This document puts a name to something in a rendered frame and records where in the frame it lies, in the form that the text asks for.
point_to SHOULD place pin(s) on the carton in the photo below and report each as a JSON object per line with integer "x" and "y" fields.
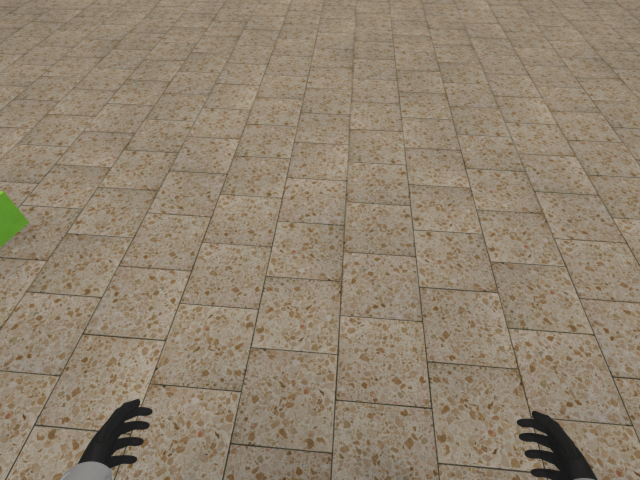
{"x": 11, "y": 219}

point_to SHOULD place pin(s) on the left robot hand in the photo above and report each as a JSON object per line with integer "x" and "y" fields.
{"x": 106, "y": 442}

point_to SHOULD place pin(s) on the right robot hand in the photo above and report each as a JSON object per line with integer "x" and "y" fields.
{"x": 566, "y": 457}

